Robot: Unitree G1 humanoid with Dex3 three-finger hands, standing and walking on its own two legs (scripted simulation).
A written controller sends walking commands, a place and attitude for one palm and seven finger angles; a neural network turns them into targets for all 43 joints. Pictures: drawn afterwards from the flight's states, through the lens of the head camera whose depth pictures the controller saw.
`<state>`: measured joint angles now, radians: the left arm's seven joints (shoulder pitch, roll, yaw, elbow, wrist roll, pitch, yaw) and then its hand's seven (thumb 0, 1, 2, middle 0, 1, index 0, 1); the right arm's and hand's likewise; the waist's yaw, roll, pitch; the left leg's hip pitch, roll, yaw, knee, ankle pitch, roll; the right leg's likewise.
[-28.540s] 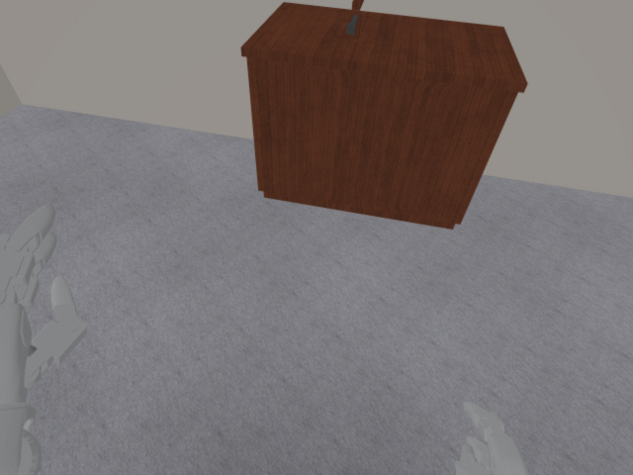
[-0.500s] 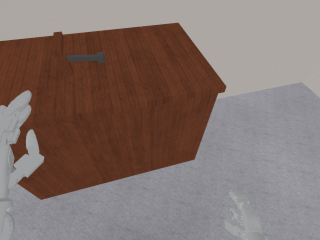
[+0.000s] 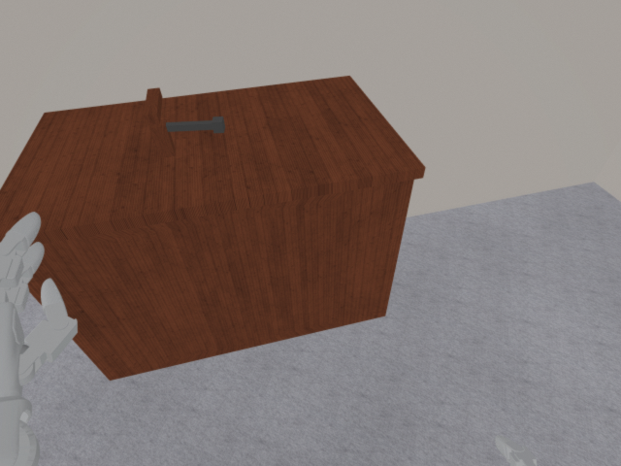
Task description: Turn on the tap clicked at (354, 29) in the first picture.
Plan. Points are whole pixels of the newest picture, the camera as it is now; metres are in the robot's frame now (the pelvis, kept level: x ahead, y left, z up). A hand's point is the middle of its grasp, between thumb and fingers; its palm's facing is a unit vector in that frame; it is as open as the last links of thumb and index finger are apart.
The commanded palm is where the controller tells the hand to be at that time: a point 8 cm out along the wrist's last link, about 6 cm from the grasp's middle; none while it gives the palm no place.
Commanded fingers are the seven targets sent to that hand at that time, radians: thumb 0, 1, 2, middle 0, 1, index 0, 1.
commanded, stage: stop stepping back and stand still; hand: left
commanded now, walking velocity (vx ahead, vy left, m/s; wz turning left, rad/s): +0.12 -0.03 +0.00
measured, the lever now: (218, 124) +0.83 +0.24 +0.05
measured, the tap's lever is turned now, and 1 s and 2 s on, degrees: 79 79 79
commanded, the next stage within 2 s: stand and check the lever's angle in 0.42 s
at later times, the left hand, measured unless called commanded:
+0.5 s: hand (52, 346) +0.20 +0.25 +0.16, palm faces +0.48 -0.79 -0.39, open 7.4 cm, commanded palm +0.14 +0.28 +0.18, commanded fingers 0.00 0.90 0.90 -0.20 -0.30 -0.20 -0.30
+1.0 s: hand (66, 325) +0.22 +0.25 +0.16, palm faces +0.42 -0.82 -0.39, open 7.4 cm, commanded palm +0.16 +0.29 +0.18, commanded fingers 0.00 0.90 0.90 -0.20 -0.30 -0.20 -0.30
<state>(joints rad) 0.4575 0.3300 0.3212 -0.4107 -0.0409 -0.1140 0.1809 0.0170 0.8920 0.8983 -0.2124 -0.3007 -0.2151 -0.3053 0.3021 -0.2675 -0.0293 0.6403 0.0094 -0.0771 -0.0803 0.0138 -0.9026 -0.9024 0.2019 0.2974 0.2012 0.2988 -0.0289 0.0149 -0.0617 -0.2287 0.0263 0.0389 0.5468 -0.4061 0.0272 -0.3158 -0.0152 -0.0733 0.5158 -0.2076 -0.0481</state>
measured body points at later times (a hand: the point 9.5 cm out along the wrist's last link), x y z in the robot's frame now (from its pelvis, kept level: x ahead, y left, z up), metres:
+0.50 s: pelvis -0.01 +0.00 -0.01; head -0.02 -0.02 +0.44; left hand +0.17 +0.29 +0.18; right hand +0.16 -0.22 -0.10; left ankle -0.01 +0.13 -0.74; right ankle +0.03 -0.08 -0.74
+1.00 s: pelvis +0.01 +0.00 +0.00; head +0.03 +0.00 +0.45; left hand +0.19 +0.29 +0.18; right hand +0.21 -0.22 -0.07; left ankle -0.01 +0.12 -0.74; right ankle +0.04 -0.08 -0.74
